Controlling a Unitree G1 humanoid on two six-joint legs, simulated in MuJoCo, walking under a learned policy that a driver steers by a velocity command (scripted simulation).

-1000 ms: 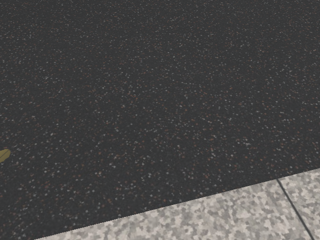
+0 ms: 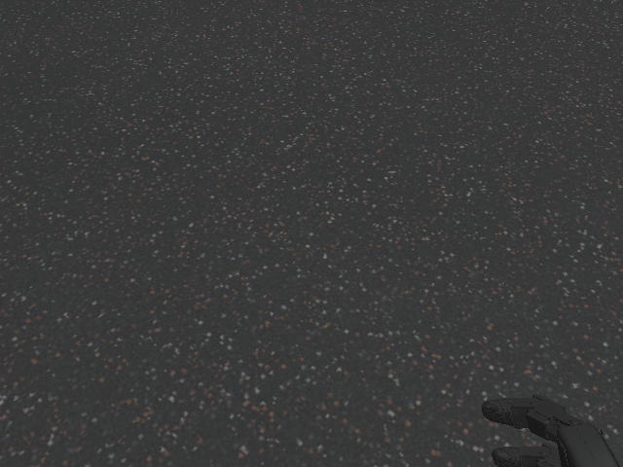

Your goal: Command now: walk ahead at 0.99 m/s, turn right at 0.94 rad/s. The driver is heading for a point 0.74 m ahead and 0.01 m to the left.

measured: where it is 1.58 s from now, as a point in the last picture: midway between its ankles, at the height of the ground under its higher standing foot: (365, 323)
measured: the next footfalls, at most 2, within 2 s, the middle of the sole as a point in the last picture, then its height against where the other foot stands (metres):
left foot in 0.20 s outside the picture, level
right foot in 0.66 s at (386, 367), level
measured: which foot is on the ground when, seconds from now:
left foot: up 0.00-0.18, down 0.20-0.66, up 0.68-1.00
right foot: down 0.00-0.20, up 0.22-0.64, down 0.66-1.00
